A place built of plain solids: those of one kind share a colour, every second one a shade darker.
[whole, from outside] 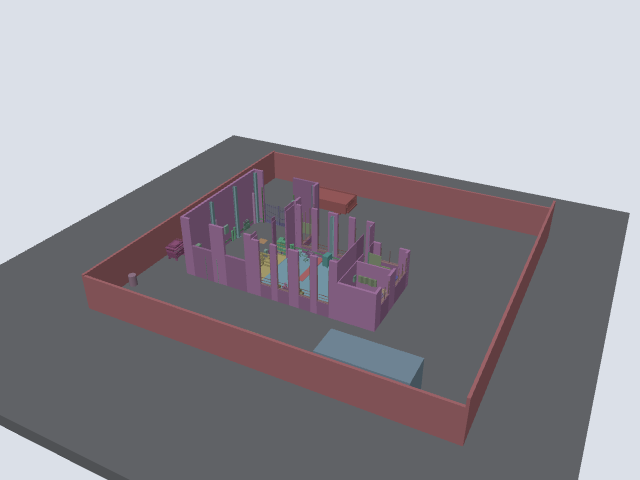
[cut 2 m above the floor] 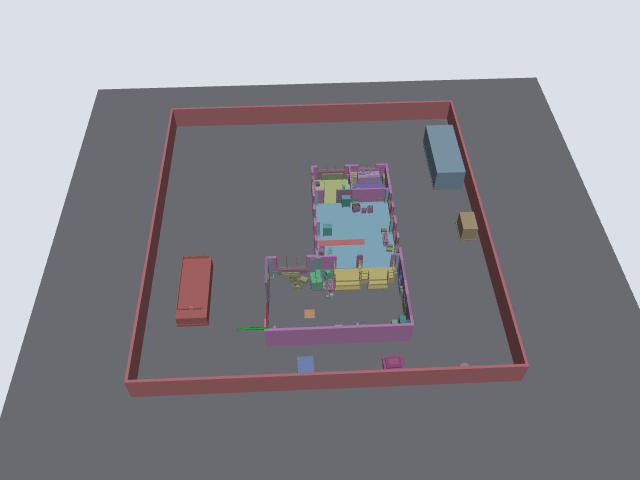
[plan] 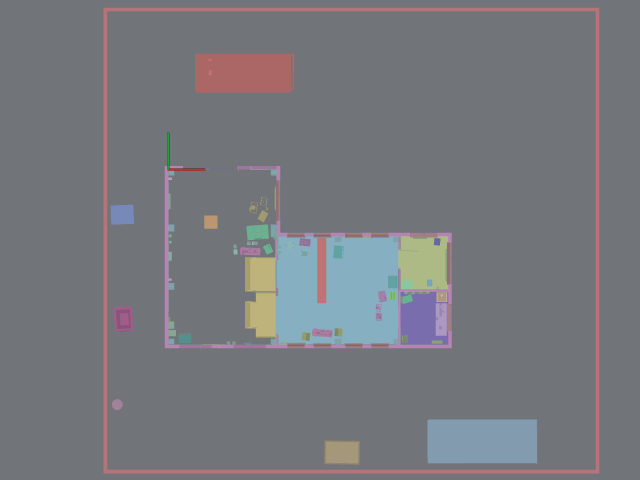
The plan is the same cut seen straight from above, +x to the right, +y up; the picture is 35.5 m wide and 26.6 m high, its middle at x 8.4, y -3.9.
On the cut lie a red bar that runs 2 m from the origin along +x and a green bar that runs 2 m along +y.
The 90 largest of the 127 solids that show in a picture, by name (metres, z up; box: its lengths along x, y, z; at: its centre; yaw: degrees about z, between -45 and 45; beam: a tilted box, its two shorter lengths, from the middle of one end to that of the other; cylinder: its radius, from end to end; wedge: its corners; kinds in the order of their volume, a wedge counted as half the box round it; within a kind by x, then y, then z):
{
 "beyond_container_1": {"box": [5.99, 2.32, 2.59], "at": [17.39, -15.07, 1.24], "yaw": 0.1},
 "beyond_container_2": {"box": [6.06, 2.4, 2.65], "at": [17.39, -15.07, 1.27], "yaw": 0.1},
 "yard_bound_1": {"box": [0.2, 25.81, 2.95], "at": [-3.49, -3.93, 1.42]},
 "yard_bound_2": {"box": [27.47, 0.2, 2.86], "at": [10.14, -16.74, 1.38]},
 "yard_bound_3": {"box": [27.47, 0.2, 2.86], "at": [10.14, 8.87, 1.38]},
 "yard_bound_4": {"box": [0.2, 25.81, 3.56], "at": [23.78, -3.93, 1.73]},
 "wall_1": {"box": [0.2, 10.1, 5.05], "at": [-0.1, -4.85, 2.48]},
 "wall_2": {"box": [0.81, 0.2, 5.05], "at": [0.2, -9.8, 2.48]},
 "wall_3": {"box": [1.01, 0.2, 5.05], "at": [0.3, 0.1, 2.48]},
 "wall_4": {"box": [1.81, 0.2, 2.75], "at": [1.5, -9.8, 1.32]},
 "wall_5": {"box": [1.21, 0.2, 5.05], "at": [3.0, -9.8, 2.48]},
 "wall_6": {"box": [1.81, 0.2, 2.75], "at": [4.5, -9.8, 1.32]},
 "wall_7": {"box": [2.41, 0.2, 5.05], "at": [5.0, 0.1, 2.48]},
 "wall_8": {"box": [0.61, 0.2, 5.05], "at": [5.7, -9.8, 2.48]},
 "wall_9": {"box": [0.06, 0.6, 5.05], "at": [5.97, -9.4, 2.48]},
 "wall_10": {"box": [0.06, 0.45, 5.05], "at": [5.97, -6.78, 2.48]},
 "wall_11": {"box": [0.06, 1.41, 5.05], "at": [5.97, -4.34, 2.48]},
 "wall_12": {"box": [0.06, 0.45, 4.76], "at": [6.03, -6.78, 2.33]},
 "wall_13": {"box": [0.06, 1.35, 4.76], "at": [6.03, -4.38, 2.33]},
 "wall_14": {"box": [0.2, 0.86, 5.05], "at": [6.1, -3.27, 2.48]},
 "wall_15": {"box": [0.2, 2.26, 0.65], "at": [6.1, -1.73, 0.28]},
 "wall_16": {"box": [0.2, 0.81, 5.05], "at": [6.1, -0.2, 2.48]},
 "wall_17": {"box": [0.61, 0.2, 4.76], "at": [6.3, -9.8, 2.33]},
 "wall_18": {"box": [0.61, 0.2, 4.76], "at": [6.3, -3.6, 2.33]},
 "wall_19": {"box": [0.96, 0.2, 1.16], "at": [7.08, -9.8, 0.53]},
 "wall_20": {"box": [0.51, 0.2, 4.76], "at": [7.8, -9.8, 2.33]},
 "wall_21": {"box": [0.51, 0.2, 4.76], "at": [7.8, -3.6, 2.33]},
 "wall_22": {"box": [0.96, 0.2, 1.16], "at": [8.53, -9.8, 0.53]},
 "wall_23": {"box": [0.81, 0.2, 4.76], "at": [9.4, -9.8, 2.33]},
 "wall_24": {"box": [0.81, 0.2, 4.76], "at": [9.4, -3.6, 2.33]},
 "wall_25": {"box": [0.96, 0.2, 1.16], "at": [10.28, -9.8, 0.53]},
 "wall_26": {"box": [0.51, 0.2, 4.76], "at": [11.0, -9.8, 2.33]},
 "wall_27": {"box": [0.51, 0.2, 4.76], "at": [11.0, -3.6, 2.33]},
 "wall_28": {"box": [0.96, 0.2, 1.16], "at": [11.72, -9.8, 0.53]},
 "wall_29": {"box": [0.61, 0.2, 4.76], "at": [12.5, -9.8, 2.33]},
 "wall_30": {"box": [0.61, 0.2, 4.76], "at": [12.5, -3.6, 2.33]},
 "wall_31": {"box": [0.06, 3.06, 4.76], "at": [12.77, -8.17, 2.33]},
 "wall_32": {"box": [0.06, 1.26, 4.76], "at": [12.77, -6.13, 2.33]},
 "wall_33": {"box": [0.06, 0.7, 4.76], "at": [12.77, -4.05, 2.33]},
 "wall_34": {"box": [0.06, 3.0, 3.16], "at": [12.83, -8.2, 1.53]},
 "wall_35": {"box": [0.06, 0.7, 3.16], "at": [12.83, -4.05, 1.53]},
 "wall_36": {"box": [0.61, 0.2, 3.16], "at": [13.1, -3.6, 1.53]},
 "wall_37": {"box": [2.7, 0.06, 3.16], "at": [14.15, -6.73, 1.53]},
 "wall_38": {"box": [2.7, 0.06, 3.16], "at": [14.15, -6.67, 1.53]},
 "wall_39": {"box": [1.51, 0.2, 1.66], "at": [14.15, -3.6, 0.78]},
 "wall_40": {"box": [2.9, 0.2, 3.16], "at": [14.25, -9.8, 1.53]},
 "wall_41": {"box": [0.81, 0.2, 3.16], "at": [15.3, -3.6, 1.53]},
 "wall_42": {"box": [0.2, 0.96, 3.16], "at": [15.6, -9.43, 1.53]},
 "wall_43": {"box": [0.2, 1.51, 1.66], "at": [15.6, -8.2, 0.78]},
 "wall_44": {"box": [0.2, 0.76, 3.16], "at": [15.6, -7.08, 1.53]},
 "wall_45": {"box": [0.2, 0.36, 3.16], "at": [15.6, -6.53, 1.53]},
 "wall_46": {"box": [0.2, 2.31, 1.56], "at": [15.6, -5.2, 0.73]},
 "wall_47": {"box": [0.2, 0.56, 3.16], "at": [15.6, -3.77, 1.53]},
 "raised_floor_hall_1": {"box": [6.93, 6.13, 0.56], "at": [9.4, -6.7, 0.23]},
 "beyond_van_1": {"box": [0.16, 1.96, 0.22], "at": [1.56, 5.43, 0.43]},
 "beyond_van_2": {"box": [5.29, 2.16, 1.0], "at": [4.16, 5.34, 0.79]},
 "beyond_oil_tank_1": {"box": [1.96, 1.32, 0.13], "at": [9.62, -15.68, 0.01], "yaw": -1.0},
 "beyond_oil_tank_2": {"box": [1.8, 1.16, 1.4], "at": [9.62, -15.68, 0.64], "yaw": -1.0},
 "beyond_oil_tank_3": {"box": [1.7, 1.17, 1.35], "at": [9.63, -15.68, 0.62], "yaw": -1.0},
 "raised_floor_mess_1": {"box": [2.83, 3.13, 0.56], "at": [14.15, -8.2, 0.23]},
 "raised_floor_office_1": {"box": [2.83, 3.13, 0.56], "at": [14.15, -5.2, 0.23]},
 "door_landing_1": {"box": [0.32, 1.5, 0.22], "at": [4.4, -8.05, 0.06]},
 "door_landing_2": {"box": [0.32, 1.9, 0.22], "at": [4.4, -5.8, 0.06]},
 "door_landing_3": {"box": [0.32, 1.5, 0.39], "at": [4.7, -8.05, 0.14]},
 "door_landing_4": {"box": [0.32, 1.9, 0.39], "at": [4.7, -5.8, 0.14]},
 "door_landing_5": {"box": [1.1, 2.5, 0.56], "at": [5.39, -8.05, 0.23]},
 "door_landing_6": {"box": [1.1, 1.9, 0.56], "at": [5.39, -5.8, 0.23]},
 "beyond_pallets_1": {"box": [1.26, 1.07, 1.47], "at": [-2.56, -2.5, 0.73], "yaw": 2.1},
 "tool_cabinet_1": {"box": [0.66, 0.44, 0.93], "at": [0.92, -9.39, 0.56]},
 "tool_cabinet_2": {"box": [0.46, 0.7, 0.91], "at": [9.39, -4.56, 1.06], "yaw": -4.3},
 "tool_cabinet_3": {"box": [0.5, 0.65, 0.85], "at": [12.43, -6.24, 1.06]},
 "tool_cabinet_4": {"box": [0.45, 0.7, 0.89], "at": [12.43, -6.23, 1.07]},
 "kitchenette_low_1": {"box": [0.6, 1.8, 0.68], "at": [15.13, -8.31, 0.95]},
 "kitchenette_low_2": {"box": [0.16, 1.8, 0.95], "at": [15.35, -8.31, 0.94]},
 "filing_tall_1": {"box": [0.62, 0.47, 1.37], "at": [13.22, -6.38, 1.15]},
 "beyond_waste_container_1": {"box": [0.77, 1.06, 0.19], "at": [-2.49, -8.29, 1.17], "yaw": 3.4},
 "beyond_waste_container_2": {"box": [1.02, 1.36, 0.09], "at": [-2.49, -8.28, 1.09], "yaw": 3.4},
 "beyond_waste_container_3": {"box": [0.47, 0.67, 0.22], "at": [-2.44, -8.29, 1.18], "yaw": 3.4},
 "pier_1": {"box": [0.17, 0.34, 5.05], "at": [5.92, -3.7, 2.48]},
 "beyond_drums_1": {"cylinder": 0.3, "from": [-2.83, -13.02, -0.06], "to": [-2.83, -13.02, 0.87]},
 "radiator_1": {"box": [0.6, 0.19, 0.76], "at": [14.89, -9.56, 1.0]},
 "radiator_2": {"box": [0.1, 1.8, 0.66], "at": [15.41, -5.3, 0.95]},
 "trench_plates_1": {"box": [0.5, 3.61, 0.08], "at": [8.5, -5.59, 0.5]},
 "pump_set_1": {"box": [1.11, 0.41, 0.15], "at": [4.53, -4.53, 0.02], "yaw": -2.2},
 "pump_set_2": {"box": [1.11, 0.41, 0.15], "at": [8.53, -9.06, 0.53], "yaw": -4.2},
 "carton_1": {"box": [0.6, 0.4, 0.45], "at": [13.22, -7.18, 0.69], "yaw": 16.9},
 "door_leaf_1": {"box": [0.99, 0.044, 2.14], "at": [13.36, -4.49, 1.53], "yaw": -4.7},
 "cartons_unpacked_1": {"box": [0.39, 0.55, 0.42], "at": [5.24, -2.58, 0.16], "yaw": -28.1},
 "downpipe_1": {"box": [0.2, 0.14, 3.05], "at": [0.1, -0.51, 1.49]},
 "distribution_board_1": {"box": [0.18, 0.5, 0.7], "at": [0.09, -4.8, 1.5]}
}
